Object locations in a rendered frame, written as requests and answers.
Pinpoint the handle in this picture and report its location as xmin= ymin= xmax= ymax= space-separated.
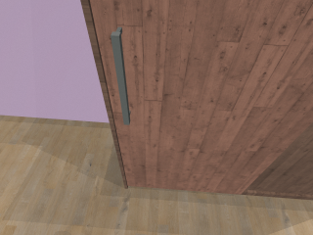
xmin=111 ymin=26 xmax=131 ymax=125

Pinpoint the wardrobe door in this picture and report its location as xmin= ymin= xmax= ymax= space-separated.
xmin=90 ymin=0 xmax=313 ymax=195
xmin=246 ymin=122 xmax=313 ymax=195

